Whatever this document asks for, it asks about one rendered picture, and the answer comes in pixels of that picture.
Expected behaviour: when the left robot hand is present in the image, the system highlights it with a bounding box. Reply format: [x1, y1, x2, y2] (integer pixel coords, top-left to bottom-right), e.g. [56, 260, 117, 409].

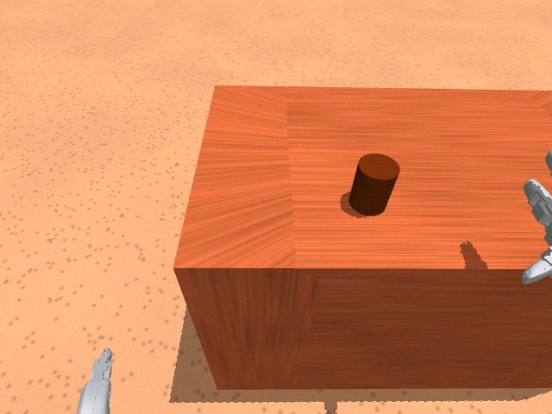
[76, 348, 112, 414]

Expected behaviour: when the right robot hand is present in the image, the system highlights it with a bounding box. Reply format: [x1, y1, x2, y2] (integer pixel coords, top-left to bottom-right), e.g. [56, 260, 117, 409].
[521, 150, 552, 285]

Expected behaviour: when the can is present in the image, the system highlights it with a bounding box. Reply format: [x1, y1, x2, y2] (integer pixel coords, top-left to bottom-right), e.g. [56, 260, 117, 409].
[349, 154, 400, 216]

